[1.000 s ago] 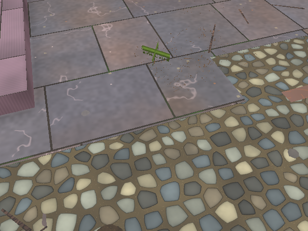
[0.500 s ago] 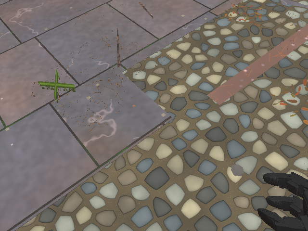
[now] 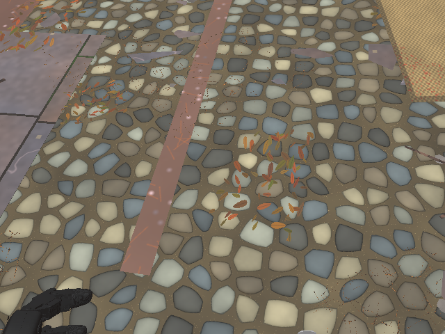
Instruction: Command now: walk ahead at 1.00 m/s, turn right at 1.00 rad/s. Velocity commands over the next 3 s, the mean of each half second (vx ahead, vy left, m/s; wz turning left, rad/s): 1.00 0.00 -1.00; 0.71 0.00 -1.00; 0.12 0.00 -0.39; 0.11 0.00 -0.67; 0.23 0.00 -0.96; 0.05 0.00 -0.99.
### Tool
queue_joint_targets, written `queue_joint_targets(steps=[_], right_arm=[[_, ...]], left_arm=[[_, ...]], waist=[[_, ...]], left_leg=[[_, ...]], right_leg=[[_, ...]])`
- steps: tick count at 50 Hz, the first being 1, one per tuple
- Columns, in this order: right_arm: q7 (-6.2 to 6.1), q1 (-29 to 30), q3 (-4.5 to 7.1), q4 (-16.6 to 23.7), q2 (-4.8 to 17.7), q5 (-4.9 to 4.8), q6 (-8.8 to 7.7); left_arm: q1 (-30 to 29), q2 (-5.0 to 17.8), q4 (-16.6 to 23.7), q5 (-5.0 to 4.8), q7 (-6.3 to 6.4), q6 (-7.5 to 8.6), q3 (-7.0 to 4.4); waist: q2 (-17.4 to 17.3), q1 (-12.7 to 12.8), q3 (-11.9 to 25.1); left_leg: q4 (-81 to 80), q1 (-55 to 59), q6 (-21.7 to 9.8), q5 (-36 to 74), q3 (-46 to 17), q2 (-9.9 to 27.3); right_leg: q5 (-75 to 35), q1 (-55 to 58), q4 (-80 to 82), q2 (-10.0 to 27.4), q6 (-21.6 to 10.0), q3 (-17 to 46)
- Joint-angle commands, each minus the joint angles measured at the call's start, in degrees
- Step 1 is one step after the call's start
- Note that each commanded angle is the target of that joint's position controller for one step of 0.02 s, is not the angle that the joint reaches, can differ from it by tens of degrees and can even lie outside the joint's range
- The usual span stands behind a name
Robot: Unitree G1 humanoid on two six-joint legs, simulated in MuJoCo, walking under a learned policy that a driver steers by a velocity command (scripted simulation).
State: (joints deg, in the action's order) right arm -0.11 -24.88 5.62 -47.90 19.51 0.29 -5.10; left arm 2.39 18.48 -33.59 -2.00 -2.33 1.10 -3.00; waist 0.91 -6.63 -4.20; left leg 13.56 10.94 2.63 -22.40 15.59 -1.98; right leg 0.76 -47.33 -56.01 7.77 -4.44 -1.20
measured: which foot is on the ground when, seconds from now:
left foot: down 0.00-0.12, up 0.14-0.52, down 0.54-0.96, up 0.98-1.00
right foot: up 0.00-0.10, down 0.12-0.54, up 0.56-0.94, down 0.96-1.00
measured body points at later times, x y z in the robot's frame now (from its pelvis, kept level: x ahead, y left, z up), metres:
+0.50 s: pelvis +0.47 -0.05 +0.00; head +0.49 -0.10 +0.45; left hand +0.59 +0.21 -0.10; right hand +0.64 -0.37 -0.02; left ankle +0.75 +0.01 -0.69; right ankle +0.27 -0.07 -0.72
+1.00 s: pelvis +0.78 -0.24 -0.02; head +0.78 -0.30 +0.43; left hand +1.13 -0.27 -0.07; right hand +0.58 -0.47 -0.15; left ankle +0.79 -0.01 -0.65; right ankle +0.83 -0.38 -0.72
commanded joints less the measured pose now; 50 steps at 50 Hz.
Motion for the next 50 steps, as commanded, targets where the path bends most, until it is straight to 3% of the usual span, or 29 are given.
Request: queue_joint_targets(steps=[1,3,5,6,7,8,9,10,11,14,17,19,24,25,27,28,29,30,32,34,36,38,41,44,46,47,48,49,50], right_arm=[[-0.21,7.6,1.02,5.7,9.6,-0.12,-0.87],[-0.51,7.1,1.79,5.9,13.5,-0.74,0.65],[-0.79,12.6,1.91,8.4,13.8,-1.16,1.37],[-0.64,12.5,-0.37,8.3,5.9,-0.62,0.34],[0.03,4.6,-3.22,12.8,-2.1,-0.46,-2.36],[0.29,10.6,-2.75,15.6,4.5,-2.18,-5.00],[0.09,17.0,-2.26,16.8,6.3,-3.61,-5.90],[-0.36,18.0,-2.51,16.2,5.0,-2.90,-5.91],[-0.62,16.4,-2.59,15.0,3.9,-1.46,-5.15],[-0.10,14.8,-2.06,14.2,4.1,0.17,-2.67],[0.22,26.5,-3.38,18.2,-0.1,1.34,-2.34],[0.80,31.2,-3.75,20.1,-2.2,0.74,-2.61],[0.89,32.8,-0.98,21.8,3.5,-2.64,-3.38],[0.75,29.4,-0.07,21.3,5.0,-2.83,-3.54],[-0.44,4.5,2.03,17.3,8.1,-3.29,-2.80],[-0.27,-2.0,2.17,15.5,12.3,-0.46,-2.54],[1.36,-0.7,1.96,15.1,11.2,0.08,-2.69],[0.82,4.0,1.04,16.8,5.2,-0.16,-2.04],[0.20,6.6,0.42,14.2,3.8,0.79,-0.66],[0.05,8.8,-0.38,11.7,1.3,1.13,-1.09],[0.40,10.8,-1.05,9.7,-1.3,-0.24,-1.30],[0.16,14.1,-0.46,9.0,1.1,-0.70,-1.25],[-0.89,17.5,0.73,8.9,6.1,-0.70,-0.78],[-1.49,16.3,1.68,8.1,10.0,-2.33,-0.45],[-1.50,17.2,2.32,8.9,11.7,-3.43,0.43],[-1.31,18.5,1.98,9.9,10.5,-3.43,0.78],[-0.55,15.3,0.15,9.6,3.8,-1.92,0.84],[0.38,8.0,-1.71,11.1,-1.0,0.89,0.61],[0.73,5.5,-1.40,12.2,6.0,-0.50,0.00]], left_arm=[[-2.6,2.7,3.5,-0.02,-1.53,1.12,-0.48],[3.6,6.3,2.8,-1.11,-1.51,0.82,-2.37],[28.3,13.4,-3.7,-1.18,-0.68,-0.49,-6.55],[32.8,14.3,-6.9,-1.78,0.45,-1.26,-6.86],[25.4,17.6,-3.0,-0.36,0.06,0.01,-5.93],[25.1,13.3,-0.9,0.63,-0.24,1.54,-5.36],[24.3,11.1,-1.5,1.25,-0.27,3.01,-4.83],[20.9,9.7,-1.8,1.48,-0.56,4.12,-4.31],[17.2,8.2,-1.5,1.63,-0.44,4.69,-3.74],[13.7,5.1,-1.8,0.85,1.18,4.59,-2.69],[16.2,4.5,-3.7,0.38,3.15,3.92,-2.46],[18.0,5.5,-4.9,0.33,3.47,3.30,-2.96],[20.9,5.1,-7.7,-0.95,4.02,2.89,-3.70],[20.7,5.3,-7.9,-0.61,4.10,2.44,-3.95],[15.9,4.0,-5.8,2.26,3.01,1.88,-2.90],[27.6,-6.1,-4.2,1.18,2.55,2.09,-0.36],[28.5,-2.2,-2.9,-2.84,2.81,2.35,0.75],[20.9,3.1,-3.5,-2.55,3.20,1.88,-0.37],[10.6,5.0,-1.6,0.53,2.86,1.83,-1.06],[9.7,3.1,-0.5,-0.30,2.15,1.06,-1.24],[8.0,0.9,0.8,-0.91,2.17,-0.26,-0.97],[6.4,-0.2,2.8,0.05,1.89,-0.46,-0.45],[5.2,1.0,2.4,1.24,0.22,0.29,-0.65],[6.7,4.2,1.5,1.08,-1.08,-0.42,-2.26],[15.0,8.8,-0.4,0.82,-1.11,-1.16,-4.65],[24.1,11.9,-2.6,0.65,-0.56,-1.49,-6.59],[23.6,12.5,-3.2,-0.36,0.70,-1.83,-6.79],[15.5,17.0,1.8,1.06,1.29,-1.40,-6.14],[13.9,15.5,5.3,3.58,0.30,-0.13,-5.63]], waist=[[-0.8,5.8,-5.0],[-6.8,11.1,0.5],[-7.1,23.7,11.8],[5.3,22.1,8.7],[21.5,9.7,16.2],[11.9,13.8,22.4],[3.3,12.9,13.0],[-5.5,9.3,7.5],[-7.2,6.2,4.5],[-3.2,3.1,0.3],[-2.1,7.5,-3.3],[-0.2,10.5,-2.5],[4.7,11.1,-0.6],[5.6,9.0,1.4],[6.2,-4.7,17.9],[-18.1,1.7,30.4],[-31.5,2.6,32.1],[-20.7,0.1,21.1],[-3.4,0.4,8.7],[-5.1,3.7,4.0],[-5.5,5.3,-0.1],[-5.2,7.2,-2.8],[-4.4,7.3,-1.0],[-5.5,8.7,3.1],[-6.3,14.0,7.6],[-3.9,18.7,11.4],[6.9,16.0,8.9],[20.7,6.8,13.0],[13.4,8.8,28.9]], left_leg=[[-5.2,-12.2,-6.0,51.3,-0.5,13.9],[7.5,-6.5,-5.9,81.0,0.1,15.6],[37.6,-18.4,-5.8,83.4,-1.8,15.2],[62.6,-35.3,-3.0,20.0,-3.3,5.9],[81.0,-54.5,-2.1,-13.1,-14.3,-2.2],[78.7,-60.2,-4.3,-6.4,-24.0,-0.8],[72.8,-61.2,-5.5,-1.9,-23.9,1.3],[66.4,-57.2,-5.4,1.8,-24.5,3.7],[62.4,-52.1,-4.3,3.9,-25.1,5.5],[51.2,-45.6,-0.6,5.8,-24.1,7.6],[33.7,-41.2,2.0,19.0,-19.3,4.9],[23.0,-34.0,2.4,28.3,-17.3,2.0],[14.1,-31.4,1.8,27.0,-22.4,1.9],[14.5,-28.5,1.0,23.7,-21.7,1.7],[22.7,0.0,-2.0,14.4,-22.7,6.5],[16.4,23.0,-10.0,-6.3,-50.6,21.9],[3.8,22.8,-13.6,-31.7,-74.9,28.6],[1.2,14.3,-11.8,-32.0,-66.6,25.2],[2.2,-1.9,-9.3,-7.9,-46.3,20.0],[0.8,-11.1,-9.2,3.7,-35.4,17.3],[0.3,-15.3,-9.6,19.7,-26.7,16.7],[-0.8,-19.1,-10.1,36.6,-19.6,17.3],[-1.9,-21.8,-8.4,41.3,-9.0,13.8],[5.1,-16.9,-5.7,55.5,-4.4,12.4],[18.8,-16.5,-5.1,65.0,-4.3,13.6],[32.5,-22.6,-3.9,58.2,-4.7,12.4],[49.0,-33.5,-0.9,8.8,-5.7,5.7],[71.2,-47.0,1.5,-19.5,-10.4,-2.2],[76.5,-50.3,0.3,-15.2,-23.2,-2.2]], right_leg=[[-5.3,14.0,8.8,-4.8,-2.4,-6.3],[2.4,22.5,8.5,-10.0,-4.1,-10.1],[4.8,53.7,13.2,-12.2,-8.6,-6.4],[5.3,64.6,16.5,-8.1,-11.1,3.8],[14.9,74.4,24.3,1.1,-21.8,35.4],[35.8,74.8,39.1,6.6,-23.6,52.7],[38.3,65.7,44.2,6.6,-19.9,53.0],[34.4,55.0,44.5,5.1,-17.6,49.1],[28.3,46.6,43.3,2.1,-16.4,42.7],[17.8,33.7,44.2,-3.9,-15.4,30.4],[8.6,24.8,43.8,-9.2,-12.9,21.7],[11.6,20.8,43.1,-10.6,-10.1,20.3],[11.5,34.3,35.4,-6.5,-7.2,28.1],[3.9,37.3,31.3,-5.7,-6.4,28.4],[-8.4,30.9,4.3,-8.5,-2.2,24.0],[31.2,12.1,-19.7,-16.0,0.2,18.9],[28.9,1.8,-30.1,-11.0,0.7,15.1],[22.8,-1.6,-31.6,-7.8,1.3,11.7],[19.2,1.4,-27.1,-4.2,1.2,8.4],[17.9,5.6,-22.1,-0.3,0.6,9.0],[19.8,4.8,-18.8,1.2,0.9,7.9],[16.9,4.5,-11.1,1.1,2.4,5.8],[-0.4,15.0,6.4,-1.9,3.4,0.5],[-4.0,26.1,15.2,-7.7,1.2,-4.2],[-0.3,36.7,17.2,-11.0,-2.0,-5.1],[-3.2,49.4,20.3,-12.1,-4.4,-3.4],[-11.1,56.5,24.7,-9.3,-7.2,4.0],[-39.7,62.3,20.9,2.1,-17.3,27.3],[-17.1,66.2,33.2,12.0,-24.5,46.9]])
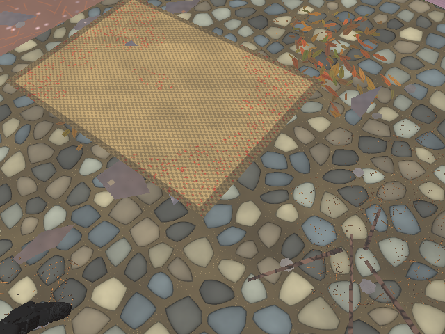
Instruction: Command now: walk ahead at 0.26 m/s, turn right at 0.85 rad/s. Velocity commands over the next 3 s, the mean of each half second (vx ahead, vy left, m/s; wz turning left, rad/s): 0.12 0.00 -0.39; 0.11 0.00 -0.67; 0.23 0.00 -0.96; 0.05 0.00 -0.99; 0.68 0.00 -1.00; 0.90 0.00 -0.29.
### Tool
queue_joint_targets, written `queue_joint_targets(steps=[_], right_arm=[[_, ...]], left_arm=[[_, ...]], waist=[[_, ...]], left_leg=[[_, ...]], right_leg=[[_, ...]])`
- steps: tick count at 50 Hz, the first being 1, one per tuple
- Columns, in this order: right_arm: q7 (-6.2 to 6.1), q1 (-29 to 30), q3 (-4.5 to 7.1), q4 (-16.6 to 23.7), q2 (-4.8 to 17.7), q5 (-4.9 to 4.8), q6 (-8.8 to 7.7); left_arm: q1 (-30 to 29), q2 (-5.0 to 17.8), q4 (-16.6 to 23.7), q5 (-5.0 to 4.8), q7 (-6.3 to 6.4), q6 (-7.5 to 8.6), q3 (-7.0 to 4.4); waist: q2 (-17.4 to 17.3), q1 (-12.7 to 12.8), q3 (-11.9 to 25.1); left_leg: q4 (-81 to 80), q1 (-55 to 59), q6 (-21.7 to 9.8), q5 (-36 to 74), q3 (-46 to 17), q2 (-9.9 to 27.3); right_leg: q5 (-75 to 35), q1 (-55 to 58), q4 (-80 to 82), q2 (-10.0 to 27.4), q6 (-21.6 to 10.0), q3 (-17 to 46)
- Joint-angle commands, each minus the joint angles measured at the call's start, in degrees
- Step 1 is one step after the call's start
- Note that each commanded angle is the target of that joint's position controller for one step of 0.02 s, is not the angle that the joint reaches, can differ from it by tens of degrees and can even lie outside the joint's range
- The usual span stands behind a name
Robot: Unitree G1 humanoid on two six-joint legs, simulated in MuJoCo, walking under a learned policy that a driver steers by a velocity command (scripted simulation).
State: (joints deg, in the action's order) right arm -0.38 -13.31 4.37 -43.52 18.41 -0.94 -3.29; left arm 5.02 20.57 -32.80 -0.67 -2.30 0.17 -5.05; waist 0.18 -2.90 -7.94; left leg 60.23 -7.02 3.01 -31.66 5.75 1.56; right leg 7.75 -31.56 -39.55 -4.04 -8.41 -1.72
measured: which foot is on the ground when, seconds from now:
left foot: up 0.00-0.42, down 0.44-0.80, up 0.82-1.00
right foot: down 0.00-0.50, up 0.52-0.78, down 0.80-1.00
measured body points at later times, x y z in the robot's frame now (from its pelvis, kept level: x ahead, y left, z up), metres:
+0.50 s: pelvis +0.15 +0.06 +0.03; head +0.17 +0.05 +0.48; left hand +0.35 +0.28 -0.07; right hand +0.25 -0.22 -0.08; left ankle +0.19 +0.20 -0.70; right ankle +0.15 -0.03 -0.70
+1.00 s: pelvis +0.18 -0.01 +0.05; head +0.18 -0.06 +0.49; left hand +0.40 +0.21 -0.03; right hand +0.20 -0.34 -0.06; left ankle +0.26 +0.15 -0.63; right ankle +0.13 -0.07 -0.70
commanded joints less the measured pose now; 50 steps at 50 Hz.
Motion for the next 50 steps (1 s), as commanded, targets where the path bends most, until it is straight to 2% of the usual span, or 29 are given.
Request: queue_joint_targets(steps=[1,2,3,5,7,9,14,18,20,21,22,23,24,25,26,28,30,32,35,37,39,40,41,42,43,44,45,47,50], right_arm=[[0.66,-0.1,0.51,8.2,10.5,-0.23,-1.83],[-0.26,2.6,0.50,8.3,9.7,0.02,-1.22],[-1.12,2.3,0.25,7.1,8.8,0.77,-0.30],[-1.48,1.3,0.45,6.4,9.0,1.07,1.32],[-1.65,1.8,-0.21,6.3,6.4,1.73,1.68],[-1.83,2.8,-0.75,6.4,4.7,1.75,2.19],[-1.97,7.6,-1.32,7.7,3.1,1.12,3.35],[-1.45,9.3,-1.51,7.9,3.2,0.85,2.84],[-0.80,7.9,-1.65,7.3,2.5,1.02,2.20],[-0.34,6.1,-1.82,6.7,1.8,1.49,1.76],[-0.23,5.5,-1.59,6.7,4.0,2.55,1.42],[-0.43,7.0,-0.74,7.3,8.3,3.28,1.58],[-0.46,7.7,-1.32,6.4,5.1,3.47,1.62],[-0.52,8.0,-1.22,6.3,4.8,2.40,1.66],[-0.85,6.1,-0.35,5.6,6.8,1.67,1.92],[-1.89,3.1,0.72,4.8,9.3,0.94,2.25],[-2.96,1.9,0.80,5.2,8.2,1.53,2.74],[-3.22,5.1,1.02,5.6,7.2,1.32,3.35],[-2.58,8.8,1.90,5.6,8.1,1.12,4.50],[-2.12,8.7,2.23,5.1,8.3,0.58,4.74],[-1.76,8.9,2.23,4.3,7.5,-0.30,4.60],[-1.28,5.9,1.82,3.0,5.5,-0.10,4.42],[-0.94,6.9,0.60,5.3,1.9,2.48,4.45],[-1.31,13.6,0.25,9.1,1.6,2.21,3.77],[-1.13,13.9,0.83,8.7,3.7,1.10,2.97],[-0.66,13.8,1.32,8.4,5.0,0.21,1.89],[-0.62,14.1,1.99,7.4,6.3,0.17,1.02],[-0.04,15.2,2.36,7.4,6.6,0.33,-0.50],[0.95,16.5,2.16,6.9,4.7,0.60,-2.79]], left_arm=[[8.1,11.5,5.4,1.50,-0.25,1.59,-3.12],[5.5,9.2,4.7,0.10,-0.14,2.10,-2.53],[4.0,7.1,4.2,-0.43,0.14,2.41,-1.70],[2.1,6.4,3.3,0.82,1.04,2.11,-1.33],[4.0,5.9,1.4,1.14,2.18,1.93,-0.99],[5.2,5.7,0.2,1.03,3.15,1.39,-0.69],[3.6,3.0,-1.0,1.28,4.16,-0.80,0.55],[4.5,1.9,-2.4,1.84,3.54,-1.41,1.14],[4.1,0.8,-3.2,1.31,3.20,-1.49,1.70],[4.3,-0.3,-3.9,0.86,3.13,-1.44,2.17],[7.0,-1.8,-4.6,1.42,3.14,-1.02,2.58],[12.8,-0.8,-5.7,1.89,2.99,-0.61,2.00],[11.3,0.2,-6.0,1.64,3.10,-0.53,1.71],[7.7,2.5,-5.1,1.44,3.17,-0.74,1.09],[4.2,3.6,-4.2,0.85,3.27,-1.23,0.48],[2.9,3.9,-3.1,0.17,2.99,-2.46,-0.34],[2.2,3.6,-2.6,-0.52,2.62,-2.92,-1.10],[3.4,1.5,-2.7,-0.98,2.55,-3.56,-1.07],[3.6,-0.5,-2.0,-1.15,1.97,-4.20,-0.46],[4.5,0.9,-1.4,-1.12,1.22,-4.39,-1.16],[8.9,1.9,-2.4,-1.00,1.02,-4.53,-2.25],[12.3,4.3,-3.2,-0.70,1.65,-4.38,-3.47],[15.0,13.5,-2.2,-0.46,2.93,-3.81,-5.81],[14.8,14.8,-0.7,2.14,2.36,-1.89,-5.21],[15.5,11.8,-1.2,1.37,1.97,-0.08,-4.70],[15.1,9.1,-1.8,-0.59,2.09,1.00,-3.91],[13.5,7.4,-1.7,-1.71,2.21,1.30,-3.08],[11.9,6.4,-1.3,-1.30,3.12,1.36,-2.07],[14.8,5.9,-1.7,-0.69,4.19,2.10,-1.89]], waist=[[3.4,5.5,27.7],[-2.1,3.8,19.9],[-4.4,2.1,16.9],[-1.1,0.2,14.3],[-0.1,0.9,15.9],[0.0,1.6,17.7],[3.6,3.1,15.7],[6.6,5.0,13.4],[6.8,3.6,12.9],[6.0,1.9,12.5],[2.6,2.9,12.9],[-7.9,7.2,13.3],[-11.9,6.4,13.1],[-10.8,4.9,11.7],[-10.5,2.8,11.2],[-12.8,1.4,10.5],[-12.4,-0.4,10.3],[-8.7,1.3,9.0],[-10.9,1.3,9.9],[-11.1,1.5,11.4],[-8.9,3.8,12.5],[-3.0,4.8,12.8],[16.9,4.8,11.0],[17.0,6.5,16.3],[9.1,7.0,18.0],[6.4,6.3,15.9],[4.5,5.8,13.3],[7.6,5.0,9.8],[5.9,5.8,9.3]], left_leg=[[25.0,-32.4,-1.3,0.2,-14.0,-3.2],[19.5,-32.9,-1.0,4.1,-13.2,-1.1],[16.0,-30.0,-0.5,6.1,-13.3,1.1],[10.8,-22.9,0.2,7.0,-12.2,2.7],[8.9,-21.5,1.5,8.6,-10.3,2.2],[6.4,-22.3,2.9,11.5,-9.8,1.8],[-6.2,-21.5,3.9,18.0,-9.5,2.2],[-16.8,-16.3,2.4,15.6,-9.0,1.4],[-26.1,-11.2,0.8,17.5,-8.1,0.6],[-35.3,-6.2,-0.5,25.8,-7.9,0.6],[-37.5,-1.2,-2.3,37.8,-12.1,5.3],[-35.2,1.1,-7.2,49.1,-17.7,12.2],[-37.3,-3.3,-12.0,43.6,-21.3,14.5],[-37.6,-3.3,-11.9,38.5,-20.4,13.1],[-37.4,-1.4,-11.0,35.4,-19.5,12.1],[-37.9,2.1,-13.2,37.9,-21.8,16.8],[-39.4,3.7,-17.0,45.5,-23.7,22.2],[-39.7,3.3,-14.7,43.6,-17.6,20.1],[-39.5,-0.3,-11.6,42.3,-7.6,15.9],[-37.9,-0.1,-10.7,39.7,-4.8,16.1],[-32.0,-3.2,-7.7,33.6,-1.2,15.5],[-23.2,-8.9,-4.4,25.6,2.0,12.3],[-3.1,-26.7,1.9,-1.3,5.7,3.8],[8.7,-33.6,2.1,-9.2,-6.9,-2.3],[10.5,-35.9,0.1,-4.6,-11.2,-0.4],[7.0,-37.6,-2.3,1.6,-12.6,1.2],[3.5,-37.6,-2.9,5.5,-12.3,1.8],[-3.0,-34.4,-2.8,11.9,-12.3,0.9],[-12.9,-31.3,-1.9,19.1,-11.7,-1.7]], right_leg=[[-10.7,43.8,20.6,21.7,-16.8,45.6],[-6.5,35.4,21.0,18.9,-13.1,40.2],[-9.3,28.8,20.3,17.0,-10.8,35.8],[-20.6,18.2,19.7,14.0,-8.9,28.1],[-33.2,16.0,18.1,12.5,-9.0,22.8],[-35.6,17.0,17.2,11.6,-8.7,20.2],[-15.8,16.7,17.6,9.0,-5.6,19.1],[-10.9,17.0,15.9,10.6,-5.8,21.9],[-13.2,17.2,13.2,10.4,-4.6,22.8],[-11.3,16.1,12.2,8.9,-2.5,22.3],[-5.2,14.2,9.7,6.1,1.2,20.7],[9.1,11.3,5.7,0.7,4.3,14.9],[12.6,13.5,6.1,0.3,6.7,11.4],[10.1,13.1,6.0,0.8,7.5,10.7],[7.5,10.6,4.3,0.0,7.5,9.8],[11.0,5.0,-1.8,0.2,7.7,7.7],[25.3,-0.8,-17.3,1.7,9.0,5.5],[24.2,-2.7,-18.1,5.2,10.7,5.3],[16.6,5.4,-8.7,5.9,11.3,0.8],[12.1,9.5,-2.5,5.2,10.2,-1.7],[4.1,17.4,6.7,3.2,7.6,-3.8],[-2.0,24.8,12.4,2.8,4.7,0.7],[-24.8,33.3,18.1,17.0,-3.1,25.0],[-26.1,31.8,19.6,23.9,-13.9,39.3],[-3.7,35.0,21.8,21.8,-13.0,37.2],[19.2,34.4,24.3,19.4,-9.6,36.5],[30.5,32.6,26.5,18.4,-7.5,36.5],[32.3,28.9,29.2,15.8,-6.0,35.0],[23.1,29.3,29.4,12.9,-5.3,31.8]])
Next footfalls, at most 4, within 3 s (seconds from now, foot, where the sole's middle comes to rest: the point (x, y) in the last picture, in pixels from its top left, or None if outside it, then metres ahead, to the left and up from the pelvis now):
0.44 left None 0.23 0.19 -0.74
0.80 right None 0.17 -0.08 -0.74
1.26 left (258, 316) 0.44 -0.05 -0.74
1.70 right None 0.24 -0.25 -0.74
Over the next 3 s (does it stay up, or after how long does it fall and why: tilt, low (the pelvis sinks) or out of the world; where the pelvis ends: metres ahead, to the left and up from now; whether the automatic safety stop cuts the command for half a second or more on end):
stays up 0.05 -0.75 0.01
